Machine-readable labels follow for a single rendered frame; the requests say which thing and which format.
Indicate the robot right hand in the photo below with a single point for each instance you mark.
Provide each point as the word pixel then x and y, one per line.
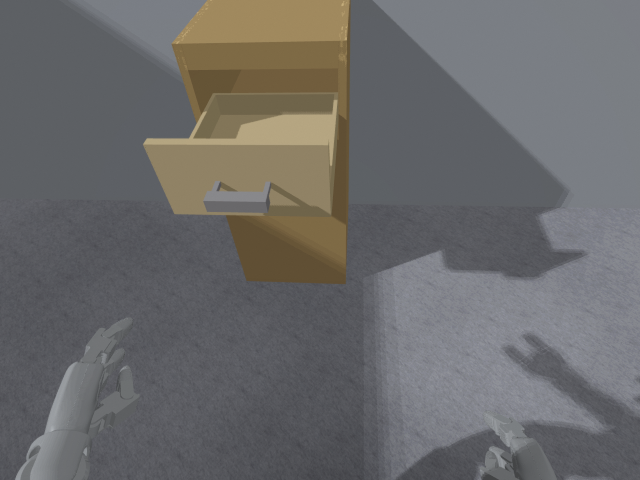
pixel 527 460

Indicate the drawer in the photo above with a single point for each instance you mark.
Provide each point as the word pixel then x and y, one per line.
pixel 246 139

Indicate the robot left hand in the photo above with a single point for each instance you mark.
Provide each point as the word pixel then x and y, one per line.
pixel 77 398

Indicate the cabinet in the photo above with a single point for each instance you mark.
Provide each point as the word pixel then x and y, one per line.
pixel 277 46

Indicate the handle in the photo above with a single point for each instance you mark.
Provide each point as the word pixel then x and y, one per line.
pixel 234 201

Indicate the left robot forearm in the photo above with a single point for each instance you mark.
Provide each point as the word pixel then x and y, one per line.
pixel 58 455

